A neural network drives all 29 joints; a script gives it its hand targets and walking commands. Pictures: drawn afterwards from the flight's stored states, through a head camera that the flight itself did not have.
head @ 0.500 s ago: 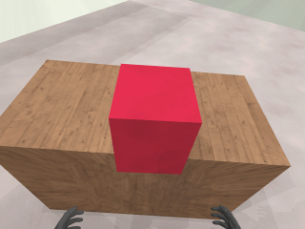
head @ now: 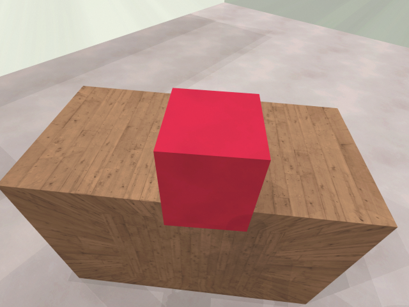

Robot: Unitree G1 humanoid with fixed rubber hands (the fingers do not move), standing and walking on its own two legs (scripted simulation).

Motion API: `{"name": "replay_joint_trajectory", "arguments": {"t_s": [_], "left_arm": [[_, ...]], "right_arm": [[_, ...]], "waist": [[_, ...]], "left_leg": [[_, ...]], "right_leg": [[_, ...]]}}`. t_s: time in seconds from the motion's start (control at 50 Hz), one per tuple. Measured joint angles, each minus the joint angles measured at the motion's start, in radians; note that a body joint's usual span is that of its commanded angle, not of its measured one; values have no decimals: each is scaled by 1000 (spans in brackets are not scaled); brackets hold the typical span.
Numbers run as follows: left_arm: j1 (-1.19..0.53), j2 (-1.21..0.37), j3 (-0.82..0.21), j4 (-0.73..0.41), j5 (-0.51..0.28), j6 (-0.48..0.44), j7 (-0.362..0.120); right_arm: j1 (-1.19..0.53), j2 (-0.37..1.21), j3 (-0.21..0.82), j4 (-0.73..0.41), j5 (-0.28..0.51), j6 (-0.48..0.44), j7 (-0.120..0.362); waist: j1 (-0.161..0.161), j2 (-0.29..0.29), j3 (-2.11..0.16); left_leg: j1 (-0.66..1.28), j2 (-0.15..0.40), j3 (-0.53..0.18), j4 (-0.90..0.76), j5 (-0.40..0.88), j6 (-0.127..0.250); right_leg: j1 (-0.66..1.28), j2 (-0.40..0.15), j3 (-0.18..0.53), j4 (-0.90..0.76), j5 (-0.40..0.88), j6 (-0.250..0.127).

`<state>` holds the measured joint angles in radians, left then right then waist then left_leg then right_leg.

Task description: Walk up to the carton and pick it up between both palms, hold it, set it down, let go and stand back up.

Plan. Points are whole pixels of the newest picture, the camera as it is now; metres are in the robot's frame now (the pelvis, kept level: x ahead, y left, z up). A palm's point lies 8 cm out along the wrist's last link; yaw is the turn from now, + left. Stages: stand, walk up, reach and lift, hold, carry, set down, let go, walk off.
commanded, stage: stand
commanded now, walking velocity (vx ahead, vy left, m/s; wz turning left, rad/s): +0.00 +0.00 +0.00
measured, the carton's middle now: (210, 161) +0.44 -0.01 +0.05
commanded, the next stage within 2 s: none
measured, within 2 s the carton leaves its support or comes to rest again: neither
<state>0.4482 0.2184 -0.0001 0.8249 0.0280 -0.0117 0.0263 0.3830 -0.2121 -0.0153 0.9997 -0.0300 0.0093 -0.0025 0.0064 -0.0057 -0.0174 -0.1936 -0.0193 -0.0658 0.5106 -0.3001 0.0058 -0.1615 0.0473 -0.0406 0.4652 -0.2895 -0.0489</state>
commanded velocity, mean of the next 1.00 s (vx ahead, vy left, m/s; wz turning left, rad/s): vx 0.00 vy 0.00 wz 0.00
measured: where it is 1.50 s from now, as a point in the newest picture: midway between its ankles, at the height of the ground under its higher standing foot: outside the picture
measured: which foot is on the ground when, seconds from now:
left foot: down 0.00-1.00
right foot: down 0.00-1.00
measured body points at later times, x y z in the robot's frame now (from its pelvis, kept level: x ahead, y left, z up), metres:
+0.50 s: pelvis -0.02 +0.00 +0.00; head -0.03 +0.00 +0.45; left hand -0.06 +0.21 -0.16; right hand -0.07 -0.21 -0.16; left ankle -0.02 +0.12 -0.74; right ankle -0.02 -0.09 -0.74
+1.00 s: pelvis -0.03 -0.02 +0.00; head -0.03 -0.01 +0.45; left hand -0.07 +0.18 -0.16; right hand -0.07 -0.21 -0.16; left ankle -0.02 +0.12 -0.74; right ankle -0.02 -0.09 -0.74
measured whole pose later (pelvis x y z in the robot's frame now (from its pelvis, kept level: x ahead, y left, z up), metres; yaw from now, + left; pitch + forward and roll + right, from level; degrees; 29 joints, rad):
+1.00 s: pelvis -0.03 -0.02 +0.00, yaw +1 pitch -3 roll +0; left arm 0.36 0.11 -0.01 1.16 0.02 -0.01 0.04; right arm 0.37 -0.09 0.03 1.17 -0.02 0.00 -0.04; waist 0.01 0.00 0.02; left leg -0.18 -0.01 -0.09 0.47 -0.24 -0.02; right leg -0.15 0.06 -0.06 0.43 -0.24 -0.07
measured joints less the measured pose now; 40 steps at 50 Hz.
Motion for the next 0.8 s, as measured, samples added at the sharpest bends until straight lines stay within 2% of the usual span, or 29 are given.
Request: {"name": "replay_joint_trajectory", "arguments": {"t_s": [0.46, 0.8], "left_arm": [[-33, -75, -16, 233, -8, 8, 6], [-66, -101, -13, 314, -10, 9, 12]], "right_arm": [[14, 98, 37, 123, 11, -3, -25], [-6, 115, 41, 161, 13, -3, -37]], "waist": [[-1, 1, 23], [2, 4, 30]], "left_leg": [[24, -3, -11, -37, 46, -4], [17, 4, -18, -39, 55, -16]], "right_leg": [[25, -4, -11, -31, 39, -3], [15, 3, -18, -26, 44, -13]]}}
